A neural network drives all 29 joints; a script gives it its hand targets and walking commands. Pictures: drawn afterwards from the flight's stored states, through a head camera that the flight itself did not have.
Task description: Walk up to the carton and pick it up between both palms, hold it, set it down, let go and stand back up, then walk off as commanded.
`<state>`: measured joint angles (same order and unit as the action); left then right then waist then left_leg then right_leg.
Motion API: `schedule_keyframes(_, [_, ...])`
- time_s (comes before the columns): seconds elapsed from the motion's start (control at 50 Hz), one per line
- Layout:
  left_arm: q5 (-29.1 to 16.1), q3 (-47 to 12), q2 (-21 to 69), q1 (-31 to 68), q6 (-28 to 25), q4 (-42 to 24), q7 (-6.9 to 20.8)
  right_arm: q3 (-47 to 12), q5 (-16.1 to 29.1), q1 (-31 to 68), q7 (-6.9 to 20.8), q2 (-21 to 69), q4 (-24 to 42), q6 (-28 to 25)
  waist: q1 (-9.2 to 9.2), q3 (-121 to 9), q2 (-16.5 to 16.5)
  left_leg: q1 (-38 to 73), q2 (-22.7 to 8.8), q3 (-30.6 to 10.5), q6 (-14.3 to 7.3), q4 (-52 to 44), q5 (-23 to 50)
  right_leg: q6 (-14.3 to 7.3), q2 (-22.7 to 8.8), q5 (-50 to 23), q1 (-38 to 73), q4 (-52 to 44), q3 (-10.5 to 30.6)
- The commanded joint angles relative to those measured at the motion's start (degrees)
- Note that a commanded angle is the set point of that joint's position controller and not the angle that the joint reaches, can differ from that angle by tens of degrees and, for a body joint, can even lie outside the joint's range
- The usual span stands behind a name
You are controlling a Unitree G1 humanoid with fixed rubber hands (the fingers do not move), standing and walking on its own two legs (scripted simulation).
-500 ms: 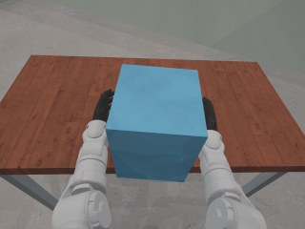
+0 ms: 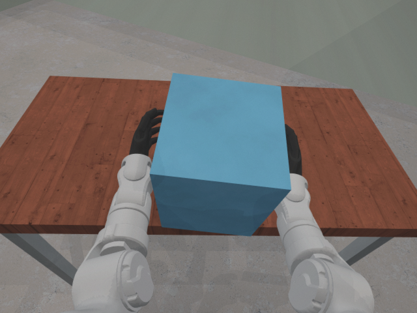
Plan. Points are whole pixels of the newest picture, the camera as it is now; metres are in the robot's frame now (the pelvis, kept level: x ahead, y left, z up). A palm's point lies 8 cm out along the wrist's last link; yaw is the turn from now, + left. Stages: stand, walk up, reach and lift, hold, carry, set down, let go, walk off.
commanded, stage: reach and lift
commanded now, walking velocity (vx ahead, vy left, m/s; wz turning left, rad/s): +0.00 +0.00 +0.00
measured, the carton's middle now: (215, 163) +0.41 +0.01 +0.07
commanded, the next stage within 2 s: none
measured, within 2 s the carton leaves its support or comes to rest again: neither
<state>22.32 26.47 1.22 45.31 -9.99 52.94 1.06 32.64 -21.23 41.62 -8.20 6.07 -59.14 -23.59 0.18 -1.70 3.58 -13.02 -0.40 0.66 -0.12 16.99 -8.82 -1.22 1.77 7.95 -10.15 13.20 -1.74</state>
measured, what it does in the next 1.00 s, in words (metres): stands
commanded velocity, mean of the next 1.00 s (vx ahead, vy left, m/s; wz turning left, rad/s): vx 0.00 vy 0.00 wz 0.00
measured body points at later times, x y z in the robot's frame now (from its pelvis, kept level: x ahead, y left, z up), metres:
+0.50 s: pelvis +0.00 +0.00 +0.00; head +0.00 +0.03 +0.45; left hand +0.42 +0.16 +0.13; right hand +0.40 -0.14 +0.12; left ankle -0.01 +0.11 -0.75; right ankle -0.02 -0.10 -0.75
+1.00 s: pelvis -0.03 +0.00 +0.00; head -0.05 +0.04 +0.44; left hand +0.38 +0.16 +0.18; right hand +0.37 -0.13 +0.15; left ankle -0.01 +0.11 -0.75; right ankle -0.02 -0.10 -0.75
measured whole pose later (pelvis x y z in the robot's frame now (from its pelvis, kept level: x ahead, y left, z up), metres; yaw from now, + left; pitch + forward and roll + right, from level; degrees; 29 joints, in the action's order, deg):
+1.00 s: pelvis -0.03 +0.00 +0.00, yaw +1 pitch -6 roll -1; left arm 18.2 17.0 0.2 43.1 27.7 24.5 0.1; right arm 11.1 1.3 42.0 -9.5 1.7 -44.7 4.5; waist -3.0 2.4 5.2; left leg -4.4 0.0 -0.1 -0.5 19.4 -9.1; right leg -1.1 1.3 8.9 -1.4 16.2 -2.7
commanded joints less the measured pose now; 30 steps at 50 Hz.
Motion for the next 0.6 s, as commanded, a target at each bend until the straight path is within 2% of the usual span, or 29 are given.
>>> schedule_keyframes(0.0, [0.8, -14.84, 28.02, 35.05, -3.8, -0.51, 5.66, -20.87, -5.56, 35.61, 7.38, 27.76, 1.35, -5.52, 0.18, -34.72, -1.21, 7.34, 0.05, 8.17, 1.33, 0.24, 18.55, 3.47, -1.51, -23.85, 18.49, 3.56, -3.48])
schedule_keyframes(0.02, [1.72, -14.8, 27.44, 32.56, -2.08, 1.17, 6.29, -23.0, -3.87, 33.89, 7.13, 28.94, 0.27, -3.88, 0.84, -29.41, -2.06, 6.18, 0.63, 8.57, 0.7, -0.4, 17.49, 3.59, -1.94, -23.67, 19.35, 3.43, -2.63])
schedule_keyframes(0.04, [1.36, -14.19, 27.88, 32.25, -1.99, -0.3, 6.12, -22.68, -4.08, 33.86, 6.81, 28.88, 0.5, -3.6, 1.28, -28.68, -0.7, 6.01, 0.43, 8.07, 0.6, -0.7, 18.21, 3.65, -1.55, -24.49, 20.87, 3.76, -2.88])
schedule_keyframes(0.06, [2.82, -11.82, 25.7, 32.82, -1.5, -0.01, 6.57, -24.02, -3.42, 32.81, 6.78, 29.37, -0.21, -2.39, 2.92, -25.06, -0.43, 4.3, 0.83, 8.77, -0.33, -1.66, 15.0, 3.76, -2.38, -23.62, 21.17, 3.25, -1.5])
schedule_keyframes(0.1, [-0.13, -16.83, 29.05, 35.88, -1.54, -5.13, 6.17, -24.56, -1.55, 37.07, 6.78, 28.93, 5.66, -3.8, 1.25, -35.01, -3.0, 6.46, 0.69, 7.65, 0.92, -0.77, 18.53, 3.41, -1.63, -25.89, 21.4, 4.33, -2.47])
schedule_keyframes(0.12, [-0.19, -15.99, 28.79, 31.8, 0.24, -2.07, 6.21, -25.02, -1.03, 33.35, 6.67, 28.53, 2.89, -1.49, 1.26, -28.81, -2.83, 7.39, 0.42, 7.31, 0.74, -0.51, 18.31, 3.04, -1.32, -23.08, 19.77, 3.34, -2.3])
schedule_keyframes(0.14, [-2.1, -20.14, 31.03, 35.17, 0.07, -8.35, 5.68, -26.12, -0.21, 35.25, 6.96, 28.17, 5.23, -2.29, 0.14, -36.09, -4.82, 8.64, -0.08, 6.5, 2.08, 0.62, 23.22, 2.39, -0.48, -24.02, 18.26, 3.84, -3.54])
schedule_keyframes(0.16, [-2.07, -19.13, 30.05, 36.11, 1.07, -6.45, 5.68, -27.04, -0.36, 35.87, 7.05, 27.82, 6.64, -1.63, 0.51, -35.48, -3.66, 8.93, -0.2, 6.48, 1.61, 0.62, 22.58, 2.38, -0.32, -23.82, 17.11, 3.57, -3.23])
schedule_keyframes(0.18, [-3.89, -22.13, 31.81, 35.19, 1.17, -8.49, 5.01, -27.77, 0.6, 36.32, 7.01, 27.24, 6.9, -1.81, -0.07, -39.37, -4.68, 11.66, -0.66, 5.6, 2.82, 1.52, 26.87, 2.36, 0.26, -23.69, 15.1, 3.51, -4.07])
schedule_keyframes(0.2, [-4.1, -23.19, 30.58, 38.51, 0.94, -11.92, 4.72, -28.38, 0.95, 37.71, 7.25, 27.66, 8.12, -1.86, -0.18, -41.27, -6.34, 13.83, -0.55, 5.74, 2.87, 2.78, 27.68, 2.0, 0.45, -22.76, 14.34, 3.43, -3.55])
schedule_keyframes(0.22, [-5.05, -24.27, 31.66, 38.63, 1.64, -10.12, 4.4, -28.15, 1.09, 36.9, 7.27, 26.19, 6.33, -1.31, -1.34, -41.41, -6.51, 13.85, -0.59, 5.25, 3.36, 2.79, 26.79, 1.73, 0.19, -21.25, 12.91, 3.03, -4.05])
schedule_keyframes(0.24, [-6.47, -27.1, 32.63, 41.53, 1.58, -14.7, 3.74, -28.35, 2.32, 40.76, 7.3, 26.71, 9.59, -1.59, -1.77, -46.27, -7.69, 15.82, -0.53, 4.82, 4.17, 4.55, 30.4, 1.51, 0.96, -23.2, 11.81, 4.28, -4.52])
schedule_keyframes(0.26, [-5.59, -27.34, 32.43, 40.66, 2.16, -14.24, 3.38, -27.83, 2.22, 40.06, 7.1, 25.51, 9.14, -1.37, -1.92, -43.39, -9.94, 15.52, -0.61, 4.26, 4.92, 4.68, 30.58, 0.82, 0.57, -22.04, 10.59, 3.16, -4.22])
schedule_keyframes(0.28, [-6.59, -27.66, 32.55, 42.4, 2.1, -15.51, 3.3, -27.16, 3.07, 42.96, 7.15, 25.5, 11.16, -1.56, -1.39, -46.5, -9.59, 17.78, -0.69, 4.41, 5.02, 5.4, 32.37, 0.66, 1.19, -21.31, 10.17, 3.43, -4.17])
schedule_keyframes(0.3, [-7.9, -30.29, 33.28, 42.12, 1.6, -19.35, 3.06, -30.04, 4.4, 41.57, 7.06, 26.32, 13.46, -1.57, -1.44, -49.92, -9.67, 19.29, -0.72, 4.1, 5.27, 6.57, 36.33, 0.7, 1.07, -25.71, 10.8, 3.82, -3.81])
schedule_keyframes(0.32, [-7.85, -30.37, 33.58, 40.29, 1.98, -18.71, 2.97, -30.97, 6.1, 40.72, 6.91, 26.59, 12.61, -0.58, -1.24, -49.24, -10.6, 17.3, -0.19, 4.31, 5.16, 6.61, 36.42, 0.94, 0.66, -28.65, 12.28, 4.54, -3.37])
schedule_keyframes(0.34, [-7.96, -30.53, 33.14, 42.01, 3.17, -17.42, 2.95, -29.83, 5.97, 40.9, 6.92, 25.39, 10.35, 0.75, -2.25, -45.42, -9.9, 14.14, -0.26, 3.97, 4.8, 5.66, 32.51, 0.71, 0.77, -26.96, 13.14, 4.55, -3.45])
schedule_keyframes(0.36, [-7.92, -30.66, 33.82, 38.23, 4.44, -16.58, 3.2, -32.24, 7.4, 38.45, 7.12, 25.56, 11.86, 1.84, -1.87, -45.0, -10.2, 14.91, 0.11, 4.14, 4.56, 5.17, 32.02, 1.41, 0.25, -28.05, 14.14, 4.43, -3.24])
schedule_keyframes(0.38, [-6.65, -28.92, 32.52, 35.73, 5.71, -15.44, 4.0, -33.15, 7.62, 36.33, 6.63, 26.18, 10.92, 3.56, -0.48, -41.41, -8.58, 13.1, 0.6, 4.66, 3.81, 4.59, 29.08, 1.8, -0.33, -27.96, 16.79, 4.01, -2.04])
schedule_keyframes(0.4, [-5.81, -27.6, 31.87, 36.44, 6.27, -15.75, 4.45, -33.23, 8.18, 36.3, 6.52, 26.3, 10.11, 4.06, -0.21, -40.21, -7.82, 12.68, 0.59, 5.25, 3.34, 3.36, 25.94, 1.68, -0.45, -25.95, 17.99, 3.72, -1.9])
schedule_keyframes(0.42, [-5.96, -27.76, 32.52, 32.07, 8.63, -16.05, 5.06, -35.17, 9.9, 32.58, 6.14, 26.44, 10.07, 6.35, 0.23, -36.14, -6.74, 11.74, 1.25, 5.46, 2.48, 2.86, 25.37, 2.17, -1.11, -28.97, 19.89, 3.51, -1.04])
schedule_keyframes(0.44, [-5.52, -25.92, 30.42, 32.65, 9.81, -15.36, 5.76, -35.38, 10.98, 34.3, 6.02, 25.66, 11.15, 7.23, -0.28, -33.82, -4.72, 11.76, 1.24, 5.32, 1.57, 1.87, 22.35, 2.83, -1.31, -28.52, 20.14, 3.36, -1.38])
schedule_keyframes(0.46, [-5.07, -25.21, 30.44, 30.95, 11.85, -16.04, 6.12, -33.76, 12.1, 34.15, 6.02, 23.57, 10.64, 8.45, -0.23, -30.0, -5.36, 10.73, 1.19, 5.0, 1.66, 0.75, 21.53, 2.28, -0.97, -25.77, 20.29, 3.08, -2.02])
schedule_keyframes(0.48, [-6.0, -26.59, 31.29, 27.03, 13.55, -19.08, 6.45, -34.66, 14.69, 33.33, 5.9, 22.44, 14.74, 8.97, -0.8, -29.93, -4.22, 13.82, 0.93, 4.65, 1.63, 0.94, 23.77, 2.34, -0.61, -28.29, 20.83, 2.99, -2.33])
schedule_keyframes(0.5, [-6.97, -27.38, 31.37, 27.95, 14.97, -20.03, 6.94, -35.93, 15.16, 33.74, 5.39, 22.42, 15.34, 9.68, -0.94, -31.02, -3.73, 12.54, 1.2, 4.15, 1.39, 1.23, 22.73, 2.46, -1.28, -29.39, 21.65, 3.07, -1.39])
schedule_keyframes(0.52, [-6.83, -26.07, 30.8, 26.44, 17.05, -18.74, 7.29, -36.67, 16.14, 34.26, 5.1, 22.22, 16.24, 10.84, -1.22, -28.66, -2.94, 14.4, 1.37, 3.85, 1.29, 1.37, 22.43, 2.87, -1.01, -29.01, 20.57, 2.65, -1.88])
schedule_keyframes(0.54, [-6.73, -25.85, 29.59, 26.97, 18.77, -19.07, 7.56, -36.21, 16.41, 36.16, 4.81, 20.83, 17.05, 11.85, -2.2, -24.36, -2.51, 12.61, 1.65, 3.89, 0.94, 0.58, 18.83, 2.95, -1.43, -26.94, 19.35, 2.06, -2.03])
schedule_keyframes(0.56, [-7.19, -24.67, 28.51, 28.28, 20.16, -18.76, 8.62, -37.88, 16.69, 37.75, 4.48, 21.67, 20.04, 12.86, -2.25, -23.05, 0.64, 13.32, 1.72, 4.22, 0.44, 0.84, 18.25, 3.19, -1.07, -25.46, 20.97, 2.26, -1.67])
schedule_keyframes(0.58, [-8.02, -27.09, 29.89, 26.72, 21.15, -23.06, 8.51, -39.12, 17.13, 37.94, 4.37, 21.73, 23.88, 13.03, -2.41, -26.68, -0.01, 15.21, 1.54, 3.65, 0.75, 1.1, 21.09, 3.14, -0.66, -26.9, 20.94, 2.68, -2.43])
